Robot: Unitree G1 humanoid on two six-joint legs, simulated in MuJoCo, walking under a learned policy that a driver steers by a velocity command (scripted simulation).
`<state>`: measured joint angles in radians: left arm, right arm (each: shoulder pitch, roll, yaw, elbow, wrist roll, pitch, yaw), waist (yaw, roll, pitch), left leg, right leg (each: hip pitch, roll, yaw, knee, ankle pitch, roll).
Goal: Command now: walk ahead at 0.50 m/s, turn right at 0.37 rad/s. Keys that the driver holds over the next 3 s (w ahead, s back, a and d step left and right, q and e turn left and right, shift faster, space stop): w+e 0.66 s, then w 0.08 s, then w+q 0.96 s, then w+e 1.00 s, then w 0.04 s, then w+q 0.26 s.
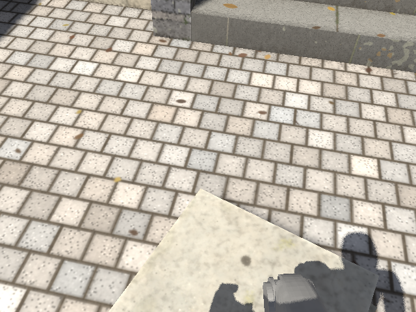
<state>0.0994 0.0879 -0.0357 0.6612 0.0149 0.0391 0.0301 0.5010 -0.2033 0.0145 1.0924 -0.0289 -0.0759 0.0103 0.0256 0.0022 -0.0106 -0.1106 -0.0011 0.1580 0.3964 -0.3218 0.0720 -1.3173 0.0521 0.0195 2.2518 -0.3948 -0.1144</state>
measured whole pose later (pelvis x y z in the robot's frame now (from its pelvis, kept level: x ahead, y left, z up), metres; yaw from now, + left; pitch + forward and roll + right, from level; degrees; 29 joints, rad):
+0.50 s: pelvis +0.27 -0.05 +0.18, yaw -15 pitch +1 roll +1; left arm 0.38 0.23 0.03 0.82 -0.03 -0.11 -0.05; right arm 0.06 -0.17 0.08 0.55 0.05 -0.14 0.08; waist 0.02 0.05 -0.03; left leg -0.85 0.07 0.15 1.08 -0.16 0.02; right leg -0.20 0.12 0.07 0.63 -0.44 -0.11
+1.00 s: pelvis +0.50 -0.12 +0.18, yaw -22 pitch -1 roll +2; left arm 0.21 0.19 -0.04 0.67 0.00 -0.11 -0.04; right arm 0.46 -0.23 -0.03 0.66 0.03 -0.11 0.05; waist -0.06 -0.03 -0.01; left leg -0.22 0.00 0.17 0.59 -0.35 0.05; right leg -0.32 -0.02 -0.14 0.61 -0.31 -0.02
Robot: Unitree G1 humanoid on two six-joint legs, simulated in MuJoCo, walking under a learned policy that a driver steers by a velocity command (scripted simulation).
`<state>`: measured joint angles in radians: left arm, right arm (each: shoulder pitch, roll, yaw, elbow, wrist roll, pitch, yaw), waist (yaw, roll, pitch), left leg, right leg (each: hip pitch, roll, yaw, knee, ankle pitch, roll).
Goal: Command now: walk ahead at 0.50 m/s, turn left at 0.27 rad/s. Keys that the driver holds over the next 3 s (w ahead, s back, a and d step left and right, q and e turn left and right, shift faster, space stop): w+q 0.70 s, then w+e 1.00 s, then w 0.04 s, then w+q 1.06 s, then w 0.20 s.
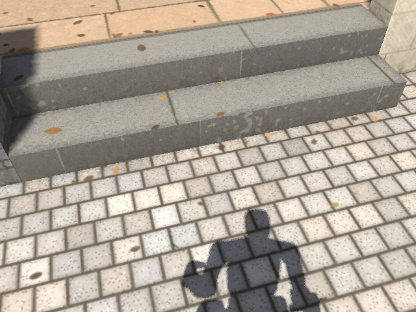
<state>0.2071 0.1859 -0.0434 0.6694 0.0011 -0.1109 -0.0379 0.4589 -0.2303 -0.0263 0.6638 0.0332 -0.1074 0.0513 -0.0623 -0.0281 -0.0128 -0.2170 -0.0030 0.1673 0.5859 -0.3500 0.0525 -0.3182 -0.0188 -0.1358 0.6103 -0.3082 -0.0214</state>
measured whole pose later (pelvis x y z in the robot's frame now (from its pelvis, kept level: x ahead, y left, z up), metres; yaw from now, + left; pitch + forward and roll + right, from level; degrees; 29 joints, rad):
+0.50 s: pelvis +0.18 +0.05 -0.01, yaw +17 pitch -1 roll -1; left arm 0.25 0.29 -0.03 0.55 -0.05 0.05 0.07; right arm 0.32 -0.28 -0.09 0.74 0.02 0.02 0.15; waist 0.03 -0.02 -0.07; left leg -0.20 -0.03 0.13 0.70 -0.51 0.09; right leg -0.28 -0.05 -0.16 1.14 -0.60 -0.07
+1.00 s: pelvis +0.53 +0.13 -0.19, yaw +24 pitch +2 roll +2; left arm 0.22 0.24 0.05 0.74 0.05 -0.14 -0.07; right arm 0.45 -0.25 -0.03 0.87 0.00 -0.08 -0.01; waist 0.00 -0.04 -0.02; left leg -0.17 -0.08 -0.05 1.82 -0.79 0.02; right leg -0.42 0.03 -0.02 0.45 -0.03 -0.08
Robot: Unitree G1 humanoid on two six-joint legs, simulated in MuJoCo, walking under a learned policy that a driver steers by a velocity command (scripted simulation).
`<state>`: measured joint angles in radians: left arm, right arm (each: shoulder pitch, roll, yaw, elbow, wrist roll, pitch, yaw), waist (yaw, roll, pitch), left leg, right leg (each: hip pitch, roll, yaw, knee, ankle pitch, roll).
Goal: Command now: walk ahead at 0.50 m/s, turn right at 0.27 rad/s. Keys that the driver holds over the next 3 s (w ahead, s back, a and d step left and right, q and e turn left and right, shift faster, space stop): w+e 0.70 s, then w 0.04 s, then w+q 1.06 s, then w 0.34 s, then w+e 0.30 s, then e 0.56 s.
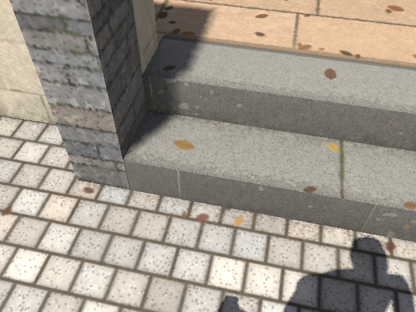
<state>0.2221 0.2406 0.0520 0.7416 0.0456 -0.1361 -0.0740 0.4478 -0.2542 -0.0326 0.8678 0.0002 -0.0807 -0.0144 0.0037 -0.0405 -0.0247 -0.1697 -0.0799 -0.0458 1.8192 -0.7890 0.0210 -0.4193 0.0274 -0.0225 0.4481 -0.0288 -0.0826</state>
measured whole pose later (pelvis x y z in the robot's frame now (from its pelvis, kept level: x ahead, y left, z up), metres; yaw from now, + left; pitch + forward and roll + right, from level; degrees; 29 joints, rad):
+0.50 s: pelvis +0.25 +0.02 +0.01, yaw -18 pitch +3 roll +1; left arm 0.29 0.30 0.08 0.73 -0.02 -0.04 0.01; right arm 0.17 -0.24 -0.06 0.71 -0.01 -0.10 -0.01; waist -0.01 -0.04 -0.04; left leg -0.32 -0.02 -0.01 0.43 -0.17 0.01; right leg -0.53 0.03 0.08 1.14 -0.35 -0.04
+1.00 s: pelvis +0.45 -0.14 +0.01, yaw -26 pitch +1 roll +1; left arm 0.19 0.21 0.02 0.75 0.04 -0.07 -0.01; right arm 0.33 -0.25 -0.06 0.90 -0.02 -0.05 0.02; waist -0.04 0.03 0.05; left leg -0.43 0.05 -0.01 1.11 -0.35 0.04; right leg -0.30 -0.01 -0.07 0.46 -0.18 -0.04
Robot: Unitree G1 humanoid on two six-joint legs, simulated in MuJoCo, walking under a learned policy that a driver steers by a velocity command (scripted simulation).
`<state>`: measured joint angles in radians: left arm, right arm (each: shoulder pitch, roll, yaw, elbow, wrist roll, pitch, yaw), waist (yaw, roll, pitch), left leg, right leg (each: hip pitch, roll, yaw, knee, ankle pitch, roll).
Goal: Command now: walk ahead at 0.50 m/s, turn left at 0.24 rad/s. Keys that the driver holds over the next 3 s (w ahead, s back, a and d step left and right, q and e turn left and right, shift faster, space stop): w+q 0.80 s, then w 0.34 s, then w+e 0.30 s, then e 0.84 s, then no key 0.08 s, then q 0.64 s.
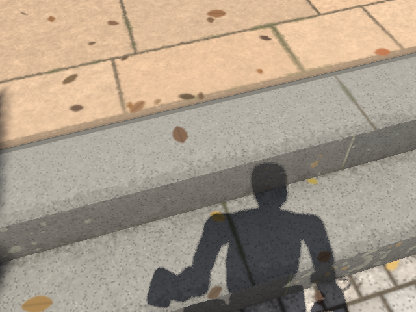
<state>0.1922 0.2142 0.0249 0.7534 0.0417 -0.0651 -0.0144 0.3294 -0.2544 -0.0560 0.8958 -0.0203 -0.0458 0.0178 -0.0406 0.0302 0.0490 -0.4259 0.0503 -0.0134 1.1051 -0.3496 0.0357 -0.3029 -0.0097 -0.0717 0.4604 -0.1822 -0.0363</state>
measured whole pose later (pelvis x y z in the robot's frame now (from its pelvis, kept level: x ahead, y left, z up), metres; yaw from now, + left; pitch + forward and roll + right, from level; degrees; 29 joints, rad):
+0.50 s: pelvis +0.20 +0.06 -0.01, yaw +17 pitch +2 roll -1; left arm 0.17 0.22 0.02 0.76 0.06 -0.03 -0.01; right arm 0.30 -0.25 -0.05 0.86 -0.01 -0.03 0.00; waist -0.01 -0.04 0.00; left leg -0.30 -0.11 -0.01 0.52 -0.25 0.12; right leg -0.70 -0.07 -0.02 1.57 -0.30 0.01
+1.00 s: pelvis +0.45 +0.10 +0.09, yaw +32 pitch +3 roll -2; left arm 0.19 0.18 0.03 0.77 0.05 -0.01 0.01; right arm 0.24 -0.24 -0.06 0.77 -0.03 -0.06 0.04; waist 0.01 0.05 -0.04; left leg -0.67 -0.15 -0.18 1.72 -0.06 0.16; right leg -0.64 0.00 -0.12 1.08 -0.49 -0.07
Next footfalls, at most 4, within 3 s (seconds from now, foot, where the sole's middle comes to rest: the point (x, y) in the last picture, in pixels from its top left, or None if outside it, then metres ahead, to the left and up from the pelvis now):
0.32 left None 0.23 0.12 -0.78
0.86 right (200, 252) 0.58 0.06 -0.60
1.40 left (51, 175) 0.76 0.47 -0.43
1.90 right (117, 105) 1.03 0.31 -0.43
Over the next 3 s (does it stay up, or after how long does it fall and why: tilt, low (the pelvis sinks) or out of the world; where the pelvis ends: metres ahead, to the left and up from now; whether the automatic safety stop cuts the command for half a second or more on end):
stays up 0.85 0.44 0.34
